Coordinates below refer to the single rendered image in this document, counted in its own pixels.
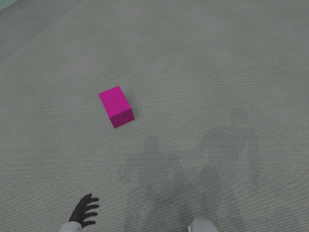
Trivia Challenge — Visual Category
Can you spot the robot left forearm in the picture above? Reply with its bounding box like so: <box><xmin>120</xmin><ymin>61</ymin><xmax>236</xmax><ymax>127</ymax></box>
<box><xmin>59</xmin><ymin>221</ymin><xmax>82</xmax><ymax>232</ymax></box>

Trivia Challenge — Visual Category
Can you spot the carton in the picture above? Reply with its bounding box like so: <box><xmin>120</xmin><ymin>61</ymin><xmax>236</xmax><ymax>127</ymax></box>
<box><xmin>98</xmin><ymin>86</ymin><xmax>134</xmax><ymax>129</ymax></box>

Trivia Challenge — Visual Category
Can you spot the left robot hand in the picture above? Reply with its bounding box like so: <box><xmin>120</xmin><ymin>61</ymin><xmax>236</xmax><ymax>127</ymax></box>
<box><xmin>69</xmin><ymin>193</ymin><xmax>99</xmax><ymax>228</ymax></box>

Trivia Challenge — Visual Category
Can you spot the robot right thigh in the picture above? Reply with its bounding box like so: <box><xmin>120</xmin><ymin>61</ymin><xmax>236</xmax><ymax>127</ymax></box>
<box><xmin>187</xmin><ymin>218</ymin><xmax>219</xmax><ymax>232</ymax></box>

